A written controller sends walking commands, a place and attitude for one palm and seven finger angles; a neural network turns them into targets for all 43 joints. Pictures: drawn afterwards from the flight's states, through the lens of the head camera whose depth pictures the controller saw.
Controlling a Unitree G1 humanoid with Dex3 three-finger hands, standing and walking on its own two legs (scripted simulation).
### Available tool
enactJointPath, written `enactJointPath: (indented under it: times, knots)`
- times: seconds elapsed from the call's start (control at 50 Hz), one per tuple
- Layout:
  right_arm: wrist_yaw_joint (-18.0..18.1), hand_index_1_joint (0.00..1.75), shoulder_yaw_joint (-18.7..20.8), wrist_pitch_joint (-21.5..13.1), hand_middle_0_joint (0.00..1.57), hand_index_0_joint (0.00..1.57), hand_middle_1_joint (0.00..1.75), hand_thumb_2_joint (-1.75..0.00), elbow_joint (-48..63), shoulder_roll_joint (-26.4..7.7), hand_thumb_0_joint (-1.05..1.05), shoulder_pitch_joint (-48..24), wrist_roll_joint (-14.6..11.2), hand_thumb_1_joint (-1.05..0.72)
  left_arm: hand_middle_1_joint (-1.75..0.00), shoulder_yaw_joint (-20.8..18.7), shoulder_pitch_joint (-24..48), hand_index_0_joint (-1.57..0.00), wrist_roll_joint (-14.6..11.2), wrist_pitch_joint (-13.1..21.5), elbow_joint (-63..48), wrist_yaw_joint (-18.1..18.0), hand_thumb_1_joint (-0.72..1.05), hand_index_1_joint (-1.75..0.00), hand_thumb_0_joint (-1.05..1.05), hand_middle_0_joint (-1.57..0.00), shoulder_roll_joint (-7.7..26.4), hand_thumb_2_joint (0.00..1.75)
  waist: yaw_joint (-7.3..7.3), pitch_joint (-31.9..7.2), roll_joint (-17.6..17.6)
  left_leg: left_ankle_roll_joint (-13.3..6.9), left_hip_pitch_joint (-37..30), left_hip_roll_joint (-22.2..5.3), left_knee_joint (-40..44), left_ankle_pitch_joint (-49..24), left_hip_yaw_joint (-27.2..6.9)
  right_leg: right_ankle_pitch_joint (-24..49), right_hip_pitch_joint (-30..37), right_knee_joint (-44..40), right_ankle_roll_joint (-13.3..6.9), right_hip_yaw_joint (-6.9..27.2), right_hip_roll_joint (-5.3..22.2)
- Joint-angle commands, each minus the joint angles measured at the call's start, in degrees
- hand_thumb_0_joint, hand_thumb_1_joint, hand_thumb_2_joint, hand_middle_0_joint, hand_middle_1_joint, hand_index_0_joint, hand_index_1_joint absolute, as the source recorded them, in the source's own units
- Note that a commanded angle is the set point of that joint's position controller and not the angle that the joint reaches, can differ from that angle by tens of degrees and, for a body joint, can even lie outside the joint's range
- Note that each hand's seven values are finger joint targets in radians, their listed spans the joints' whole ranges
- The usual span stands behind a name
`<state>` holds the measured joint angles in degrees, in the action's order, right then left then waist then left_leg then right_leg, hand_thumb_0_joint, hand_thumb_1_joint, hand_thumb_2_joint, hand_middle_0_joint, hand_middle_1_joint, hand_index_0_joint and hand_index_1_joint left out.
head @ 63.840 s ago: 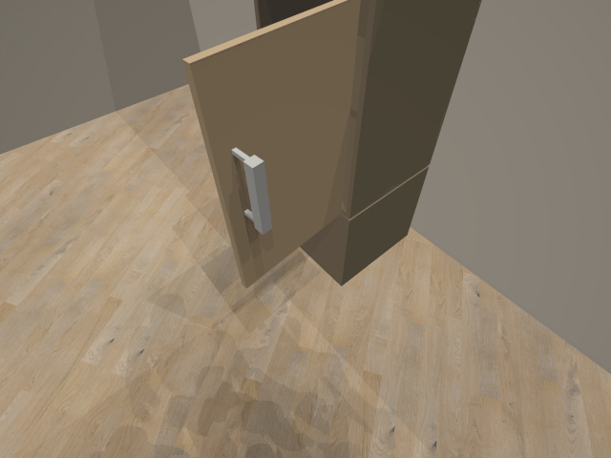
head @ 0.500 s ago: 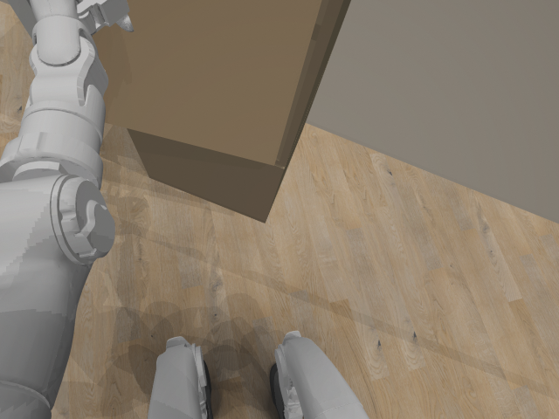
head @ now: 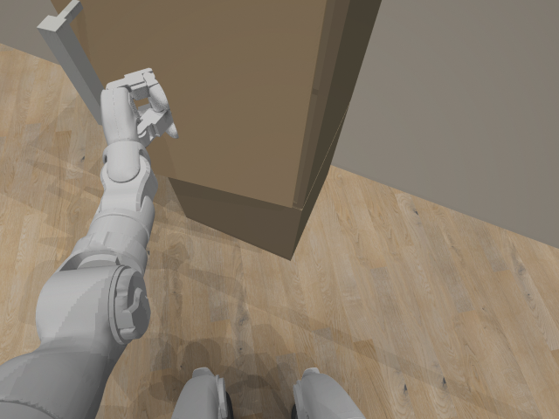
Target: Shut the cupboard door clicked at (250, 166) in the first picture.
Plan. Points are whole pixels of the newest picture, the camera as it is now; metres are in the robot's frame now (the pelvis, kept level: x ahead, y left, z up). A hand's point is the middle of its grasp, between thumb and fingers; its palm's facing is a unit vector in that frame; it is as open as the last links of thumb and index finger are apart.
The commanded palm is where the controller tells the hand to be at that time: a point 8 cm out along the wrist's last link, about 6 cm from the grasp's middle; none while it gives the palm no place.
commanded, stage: pull the fist back off the door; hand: left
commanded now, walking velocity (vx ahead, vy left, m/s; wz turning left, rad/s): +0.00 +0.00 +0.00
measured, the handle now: (92, 69) +0.63 +0.21 +0.08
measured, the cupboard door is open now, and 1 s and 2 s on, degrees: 8 8 8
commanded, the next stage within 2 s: draw the hand back to the body in 0.20 s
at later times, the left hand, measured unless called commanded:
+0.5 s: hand (143, 138) +0.47 +0.12 +0.10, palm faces +0.09 -1.00 -0.02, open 3.1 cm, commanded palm +0.42 +0.18 +0.11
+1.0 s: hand (28, 236) +0.32 +0.19 +0.17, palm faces +0.13 -0.97 -0.21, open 3.1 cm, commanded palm +0.28 +0.24 +0.19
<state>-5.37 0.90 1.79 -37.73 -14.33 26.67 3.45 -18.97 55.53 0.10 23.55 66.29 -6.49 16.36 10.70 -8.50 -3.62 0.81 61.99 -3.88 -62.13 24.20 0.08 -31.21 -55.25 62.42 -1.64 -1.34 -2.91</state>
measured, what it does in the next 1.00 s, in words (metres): rises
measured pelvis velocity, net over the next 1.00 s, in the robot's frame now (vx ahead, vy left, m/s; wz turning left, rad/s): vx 0.01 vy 0.01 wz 0.01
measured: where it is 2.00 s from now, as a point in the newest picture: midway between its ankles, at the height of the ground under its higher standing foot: outside the picture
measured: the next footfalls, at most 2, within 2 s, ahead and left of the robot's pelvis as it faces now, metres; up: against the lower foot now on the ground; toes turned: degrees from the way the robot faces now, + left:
none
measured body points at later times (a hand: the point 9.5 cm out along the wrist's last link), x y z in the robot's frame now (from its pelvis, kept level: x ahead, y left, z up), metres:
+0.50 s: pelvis +0.00 +0.00 +0.01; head +0.08 -0.01 +0.46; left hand +0.46 +0.18 +0.11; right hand +0.05 -0.25 -0.11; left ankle +0.04 +0.13 -0.65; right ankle -0.02 -0.10 -0.65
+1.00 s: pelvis +0.01 +0.01 +0.07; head +0.00 -0.01 +0.52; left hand +0.30 +0.24 +0.18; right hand +0.18 -0.22 -0.02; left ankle +0.04 +0.13 -0.65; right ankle -0.02 -0.10 -0.65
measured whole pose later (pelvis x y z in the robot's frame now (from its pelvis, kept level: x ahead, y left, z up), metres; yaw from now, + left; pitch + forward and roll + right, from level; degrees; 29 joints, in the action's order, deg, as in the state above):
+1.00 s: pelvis +0.01 +0.01 +0.07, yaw +1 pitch +2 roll +0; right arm 4.3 -1.0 2.5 -31.8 -14.0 11.5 -3.4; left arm -4.2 1.9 -5.1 6.8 9.7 -1.8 14.7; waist 0.3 -4.1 -3.0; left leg -0.4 22.8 -1.2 -36.0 15.6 2.3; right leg -21.9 -16.7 36.3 -0.3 0.5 -0.5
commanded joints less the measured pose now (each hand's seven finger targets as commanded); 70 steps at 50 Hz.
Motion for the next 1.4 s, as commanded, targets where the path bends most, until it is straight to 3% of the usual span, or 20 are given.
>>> enactJointPath:
  times: [0.0,0.06,0.12,0.22,0.24,0.3,0.34,0.44,0.5,0.62,0.66,0.8,0.82,0.86,0.9,1.0,1.14,1.2,1.24,1.38]
  knots:
    - [1.1,0.30,3.9,-0.9,0.20,0.20,0.30,-0.90,2.4,-8.3,0.00,7.7,-0.5,-0.90,-1.50,2.1,24.5,-1.30,-1.0,5.9,-16.4,0.5,0.90,-1.50,0.00,-1.30,8.1,0.90,0.76,-28.0,0.1,-2.9,-25.0,3.5,2.8,-19.1,0.1,32.1,12.2,-9.8,1.9,1.5,-0.2]
    - [1.3,0.30,4.1,-1.0,0.20,0.20,0.30,-0.90,2.7,-7.6,0.00,5.9,-0.9,-0.90,-1.50,5.7,22.5,-1.30,-1.6,7.0,-20.5,0.8,0.90,-1.50,0.00,-1.30,3.7,0.90,0.19,-29.5,-2.6,-2.6,-30.0,3.5,2.9,-22.2,0.1,34.1,11.5,-9.5,1.6,1.1,-0.1]
    - [1.5,0.30,4.3,-0.7,0.20,0.20,0.30,-0.90,2.4,-7.8,0.00,4.7,-1.2,-0.90,-1.50,6.4,19.1,-1.30,-2.2,6.6,-19.1,0.7,0.90,-1.50,0.00,-1.30,2.4,0.90,0.04,-27.0,0.6,-2.6,-30.4,3.3,3.6,-21.6,-0.2,32.8,10.9,-10.1,1.7,0.6,-0.2]
    - [2.3,0.30,3.7,-0.5,0.20,0.20,0.30,-0.90,1.8,-7.9,0.00,3.0,-1.3,-0.90,-1.50,4.7,22.9,-1.30,-1.8,5.7,-13.2,-0.2,0.90,-1.50,0.00,-1.30,5.1,0.90,1.20,-21.5,3.5,-2.9,-24.8,3.6,3.7,-15.3,-0.2,27.9,9.6,-11.1,2.1,1.7,0.3]
    - [2.6,0.30,3.6,-0.6,0.20,0.20,0.30,-0.90,2.0,-8.0,0.00,3.0,-1.0,-0.90,-1.50,4.3,25.9,-1.30,-1.7,6.7,-15.6,-0.2,0.90,-1.50,0.00,-1.30,6.3,0.90,1.15,-24.0,1.8,-2.9,-26.3,3.6,3.6,-16.6,-0.4,28.6,9.7,-10.2,2.0,1.8,0.5]
    - [2.3,0.30,3.6,-1.0,0.20,0.20,0.30,-0.90,2.4,-7.6,0.00,1.8,-0.8,-0.90,-1.50,4.6,23.5,-1.30,-1.7,7.8,-14.4,0.1,0.90,-1.50,0.00,-1.30,4.8,0.90,0.24,-26.5,0.5,-2.6,-28.6,3.5,3.0,-18.5,-0.7,28.3,8.7,-9.3,1.6,1.2,0.3]
    - [2.2,0.30,3.5,-0.6,0.20,0.20,0.30,-0.90,4.2,-7.8,0.00,1.6,-1.0,-0.90,-1.50,1.1,15.1,-1.30,-2.4,7.4,-14.9,1.2,0.90,-1.50,0.00,-1.30,8.1,0.90,-3.23,-29.6,0.7,-2.5,-29.2,3.7,4.2,-20.7,-0.2,31.0,13.2,-9.1,1.4,1.3,0.1]
    - [2.9,0.30,3.0,0.9,0.20,0.20,0.30,-0.90,9.0,-7.4,0.00,-0.3,-3.2,-0.90,-1.50,0.6,1.8,-1.30,-5.5,2.9,-25.8,4.6,0.90,-1.50,0.00,-1.30,8.8,0.90,-6.52,-28.4,4.4,-2.8,-30.0,4.0,9.1,-20.3,1.6,35.5,24.1,-13.3,1.7,1.9,-0.2]
    - [3.9,0.30,2.9,0.3,0.20,0.20,0.30,-0.90,9.6,-7.0,0.00,-2.2,-4.6,-0.90,-1.50,4.3,0.4,-1.30,-7.8,1.0,-34.2,5.9,0.90,-1.50,0.00,-1.30,5.6,0.90,-5.36,-23.1,6.7,-3.1,-32.1,3.7,12.0,-17.1,1.7,32.6,24.4,-17.0,2.1,1.3,-0.5]
    - [5.5,0.30,2.5,-2.6,0.20,0.20,0.30,-0.90,8.7,-6.7,0.00,-5.4,-5.7,-0.90,-1.50,9.3,-7.6,-1.30,-9.7,-0.8,-42.8,7.7,0.90,-1.50,0.00,-1.30,1.8,0.90,-5.43,-15.7,3.6,-3.1,-38.8,3.3,16.7,-13.8,1.2,25.5,22.9,-21.8,1.9,0.3,-0.6]
    - [5.9,0.30,2.1,-3.3,0.20,0.20,0.30,-0.90,8.9,-6.8,0.00,-7.0,-6.1,-0.90,-1.50,7.9,-11.1,-1.30,-9.9,-1.9,-44.8,8.2,0.90,-1.50,0.00,-1.30,4.1,0.90,-6.81,-14.2,0.6,-2.8,-40.1,3.3,18.5,-12.7,1.1,22.8,23.1,-22.7,1.5,0.1,-0.3]
    - [6.7,0.30,1.1,-5.2,0.20,0.20,0.30,-0.90,12.2,-6.4,0.00,-13.5,-6.9,-0.90,-1.35,6.7,-25.3,-1.16,-12.5,-6.4,-57.6,10.0,0.90,-1.35,0.00,-1.16,5.3,0.90,-9.99,-11.5,2.8,-2.9,-43.2,3.4,23.1,-13.9,1.1,23.7,29.5,-25.3,1.3,-0.5,0.2]
    - [7.7,0.30,1.3,-3.3,0.20,0.20,0.30,-0.90,13.5,-5.1,0.00,-16.2,-6.9,-0.90,-1.32,11.3,-28.5,-1.13,-6.6,-8.3,-62.5,7.4,0.90,-1.32,0.00,-1.13,7.5,0.90,-10.13,-11.7,2.6,-2.9,-47.1,4.0,25.6,-14.6,1.6,25.0,31.3,-28.9,1.2,2.3,1.6]
    - [9.0,0.30,0.7,-2.4,0.20,0.20,0.30,-0.90,14.3,-5.0,0.00,-17.8,-6.8,-0.90,-1.26,10.9,-33.5,-1.08,-6.0,-11.1,-67.6,5.0,0.90,-1.26,0.00,-1.08,7.2,0.90,-9.97,-9.0,2.0,-3.1,-49.4,3.7,28.0,-15.1,1.5,24.7,33.1,-31.2,1.2,1.5,1.9]
    - [10.0,0.30,0.2,-1.7,0.20,0.20,0.30,-0.90,14.4,-5.0,0.00,-19.6,-6.8,-0.90,-1.20,10.0,-36.5,-1.02,-5.5,-13.4,-68.9,3.6,0.90,-1.20,0.00,-1.02,8.0,0.90,-10.02,-4.9,5.9,-3.2,-49.8,3.4,30.1,-14.2,1.5,23.5,34.2,-33.9,1.5,1.3,1.9]
    - [11.0,0.30,-1.0,-1.9,0.20,0.20,0.30,-0.90,14.2,-4.5,0.00,-22.2,-6.6,-0.90,-1.05,9.6,-40.2,-0.89,-4.7,-16.1,-74.1,2.3,0.90,-1.05,0.00,-0.89,8.0,0.90,-10.60,-0.8,1.8,-2.9,-55.6,3.3,35.2,-14.0,0.9,21.4,37.1,-38.3,1.0,0.6,2.0]
    - [10.6,0.30,-1.6,-3.6,0.20,0.20,0.30,-0.90,13.9,-4.4,0.00,-23.4,-5.4,-0.90,-0.84,5.3,-53.1,-0.69,-4.6,-17.9,-83.9,1.6,0.90,-0.84,0.00,-0.69,10.4,0.90,-12.17,-0.9,1.6,-2.8,-59.9,3.2,38.4,-20.3,1.1,27.3,43.3,-41.6,1.0,0.1,2.1]
    - [10.2,0.30,-1.8,-4.1,0.20,0.20,0.30,-0.90,13.9,-3.9,0.00,-24.1,-5.3,-0.90,-0.75,4.6,-57.0,-0.61,-4.5,-18.0,-88.5,1.4,0.90,-0.75,0.00,-0.61,9.8,0.90,-12.37,0.6,-1.3,-2.4,-60.7,3.0,39.3,-21.6,1.2,27.9,44.1,-42.0,0.9,-0.3,2.3]
    - [10.1,0.30,-1.7,-4.7,0.20,0.20,0.30,-0.90,13.5,-4.2,0.00,-24.2,-5.0,-0.90,-0.69,2.0,-60.3,-0.56,-4.4,-18.2,-89.6,1.2,0.90,-0.69,0.00,-0.56,11.7,0.90,-12.83,1.8,0.7,-2.5,-60.4,3.0,39.6,-21.9,1.1,28.3,44.4,-43.0,1.1,-0.3,2.2]
    - [9.9,0.30,-1.2,-6.0,0.20,0.20,0.30,-0.90,13.1,-3.7,0.00,-24.4,-4.7,-0.90,-0.48,-3.8,-69.9,-0.36,-4.5,-17.7,-96.9,0.6,0.90,-0.48,0.00,-0.36,14.1,0.90,-13.74,1.5,0.0,-2.6,-60.6,3.0,39.1,-24.9,1.6,30.9,46.2,-42.6,1.3,-0.5,2.7]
